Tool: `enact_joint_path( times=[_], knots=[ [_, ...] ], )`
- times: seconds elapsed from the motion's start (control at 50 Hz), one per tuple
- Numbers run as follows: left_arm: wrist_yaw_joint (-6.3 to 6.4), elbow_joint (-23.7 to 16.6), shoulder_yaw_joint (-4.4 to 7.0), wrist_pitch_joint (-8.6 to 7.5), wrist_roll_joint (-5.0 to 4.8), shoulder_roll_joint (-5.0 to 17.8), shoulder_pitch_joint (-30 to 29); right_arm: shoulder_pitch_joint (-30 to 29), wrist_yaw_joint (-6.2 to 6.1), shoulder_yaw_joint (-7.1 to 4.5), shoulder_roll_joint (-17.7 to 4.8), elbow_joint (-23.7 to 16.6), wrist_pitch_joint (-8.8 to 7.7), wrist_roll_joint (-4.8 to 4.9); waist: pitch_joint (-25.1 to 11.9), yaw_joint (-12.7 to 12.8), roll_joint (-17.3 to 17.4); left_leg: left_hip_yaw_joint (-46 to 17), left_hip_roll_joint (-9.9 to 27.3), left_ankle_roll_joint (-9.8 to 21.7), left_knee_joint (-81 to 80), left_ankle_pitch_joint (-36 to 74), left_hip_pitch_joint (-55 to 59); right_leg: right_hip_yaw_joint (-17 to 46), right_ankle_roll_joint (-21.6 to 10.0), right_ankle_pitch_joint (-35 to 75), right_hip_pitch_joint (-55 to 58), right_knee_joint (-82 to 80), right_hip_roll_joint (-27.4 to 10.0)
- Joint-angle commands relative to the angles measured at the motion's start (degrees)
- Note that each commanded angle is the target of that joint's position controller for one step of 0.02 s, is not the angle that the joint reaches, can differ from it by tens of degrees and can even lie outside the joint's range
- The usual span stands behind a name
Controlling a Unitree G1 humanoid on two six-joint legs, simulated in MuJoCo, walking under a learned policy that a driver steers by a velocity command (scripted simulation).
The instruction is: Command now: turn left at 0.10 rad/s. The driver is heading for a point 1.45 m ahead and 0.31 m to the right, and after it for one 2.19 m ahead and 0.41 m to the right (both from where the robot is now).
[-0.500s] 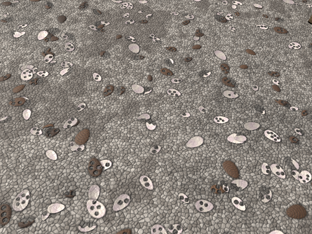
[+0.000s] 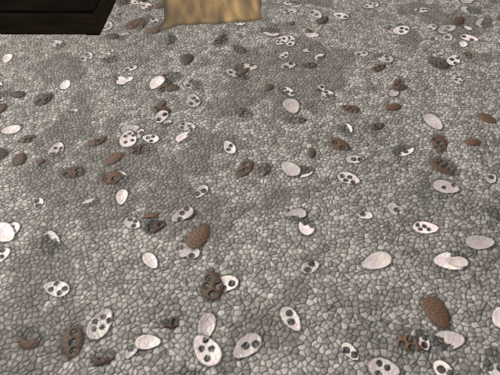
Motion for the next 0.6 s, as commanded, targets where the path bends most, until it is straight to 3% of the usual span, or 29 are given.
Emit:
enact_joint_path(
  times=[0.02,0.04,0.06,0.08,0.1,0.2,0.24,0.26,0.3,0.34,0.36,0.4,0.42,0.44,0.46,0.48,0.52,0.56,0.6],
  knots=[
    [-0.29,-2.6,1.46,-0.79,0.07,7.6,0.1,0.1,0.01,-1.03,-4.9,-3.2,-0.63,-0.56,-6.3,-0.1,-7.7,-0.8,1.8,1.4,-10.2,17.3,8.5,7.5,-4.8,18.7,2.5,-4.3,-7.8],
    [-0.86,-2.5,1.4,-1.46,0.89,7.9,1.6,-0.2,-0.34,-1.56,-8.0,-3.8,-0.42,-0.63,-6.5,2.0,-2.3,-3.2,4.6,3.5,-7.1,25.1,10.1,5.4,-2.7,13.3,0.5,-3.3,-5.5],
    [-0.91,-2.1,1.21,-1.67,0.75,7.2,1.8,0.0,-0.03,-1.77,-7.7,-2.6,-0.43,-0.6,-6.8,2.2,2.8,-2.9,3.8,5.8,-5.9,16.9,6.0,1.8,-0.6,6.9,2.7,-3.7,-2.8],
    [-0.82,-1.8,1.27,-1.58,0.71,8.4,-0.7,-0.3,0.39,-1.3,-5.5,-3.1,-0.66,-0.69,-4.8,0.5,0.9,-3.3,3.2,6.4,-7.2,13.0,3.7,1.1,0.5,5.3,3.0,-2.0,-2.4],
    [-0.69,-1.8,1.16,-1.41,0.59,7.6,-1.7,-0.2,0.38,-0.86,-4.4,-2.5,-0.95,-1.07,-4.2,0.5,0.6,-3.7,3.4,6.1,-8.1,11.4,2.6,0.8,0.6,5.6,2.9,-1.7,-2.4],
    [0.19,-0.2,0.99,-0.54,0.28,7.0,-0.7,1.0,-0.09,-0.43,-4.2,-1.4,-2.26,-0.93,-2.1,0.7,1.4,-3.4,2.8,5.2,-8.2,11.6,0.9,1.1,0.7,7.4,2.8,-1.3,-2.5],
    [0.44,1.0,0.89,-0.33,0.1,6.5,0.2,2.6,-0.47,-0.54,-4.8,-0.6,-2.06,-0.67,-2.2,0.3,2.3,-3.8,2.1,6.4,-9.6,-2.8,0.8,-1.4,0.7,-3.4,1.4,0.7,-0.2],
    [0.51,1.2,0.96,-0.42,-0.24,6.5,0.1,3.7,-0.62,-0.97,-6.1,-0.5,-1.89,-0.41,-0.5,-0.4,3.7,-6.0,3.0,8.1,-11.4,-13.7,0.0,-3.0,0.5,-9.5,-1.9,3.3,1.3],
    [0.41,0.5,0.96,-1.55,-0.97,5.9,-1.1,6.5,-0.69,-1.27,-7.8,-0.3,-2.17,-0.16,3.6,-1.6,8.1,-16.0,9.2,12.5,-17.9,-27.8,-1.1,-5.0,-0.1,-12.5,-8.8,10.1,2.1],
    [-0.06,0.1,1.11,-3.29,-1.7,5.8,-1.5,7.5,-0.77,-1.34,-8.3,0.3,-3.03,0.47,6.3,-1.4,9.6,-23.0,13.6,15.7,-20.5,-28.6,-3.0,-3.1,-2.1,-11.4,-10.3,12.8,0.3],
    [-0.5,0.7,1.18,-4.09,-1.91,5.7,0.0,6.4,-0.79,-1.19,-7.8,0.2,-3.35,0.73,6.1,-0.2,10.0,-22.3,13.7,15.6,-19.8,-26.4,-3.2,-2.7,-3.4,-11.3,-8.8,10.9,-0.3],
    [-1.3,4.1,1.55,-5.19,-2.01,5.9,7.3,1.5,-0.63,-0.59,-5.9,-1.2,-3.41,1.23,4.3,4.0,7.4,-15.0,9.3,12.2,-15.1,-19.5,-8.9,-2.1,-5.7,-7.1,4.5,0.3,-0.2],
    [-1.38,6.3,2.5,-5.53,-1.61,9.1,12.9,-2.0,-0.66,0.24,-2.9,-3.1,-3.81,0.93,3.3,6.2,1.1,-7.6,4.5,8.8,-5.4,-12.5,-13.2,5.7,-7.3,-10.0,9.6,-4.8,-4.6],
    [-1.68,8.0,3.8,-5.87,-1.31,14.3,18.2,-3.3,-0.8,0.7,-0.4,-5.3,-4.82,1.09,2.1,6.3,-13.0,2.9,-3.1,4.6,12.4,-7.5,-21.7,24.7,-12.4,-19.1,16.5,-13.7,-13.7],
    [-2.09,7.3,3.85,-6.14,-0.43,15.2,19.1,-4.0,-1.18,-0.31,-4.2,-6.6,-5.82,1.96,3.8,7.1,-16.8,0.7,-2.8,4.1,23.8,-15.4,-31.1,39.2,-18.1,-17.1,18.6,-18.9,-22.0],
    [-1.82,6.5,2.95,-6.36,-0.33,12.2,16.6,-1.9,-0.82,-0.91,-5.7,-5.6,-6.6,2.56,5.0,5.0,-10.9,-1.7,0.3,5.0,30.3,-12.6,-34.4,36.4,-18.0,-14.3,19.4,-17.5,-21.8],
    [-1.25,5.6,2.41,-5.98,-0.7,10.5,14.6,-0.8,0.25,-0.7,-4.1,-4.1,-7.54,1.91,3.9,3.9,-7.1,-0.2,3.5,6.3,31.2,-3.1,-37.2,26.6,-14.8,-8.8,21.6,-17.3,-18.1],
    [-0.98,5.7,1.38,-5.12,-0.53,8.1,14.5,-2.9,1.3,-0.7,-3.3,-4.5,-7.71,1.12,3.3,3.9,-7.2,1.7,5.2,5.8,26.6,3.0,-34.0,18.2,-12.3,1.2,19.5,-19.0,-14.7],
    [-0.56,6.0,1.15,-4.41,-0.74,8.0,15.3,-5.1,2.24,-0.01,-1.2,-5.2,-7.57,0.95,2.9,4.4,-7.3,4.5,4.5,4.3,19.6,6.9,-30.5,11.7,-11.7,9.8,17.6,-19.8,-12.3]
  ],
)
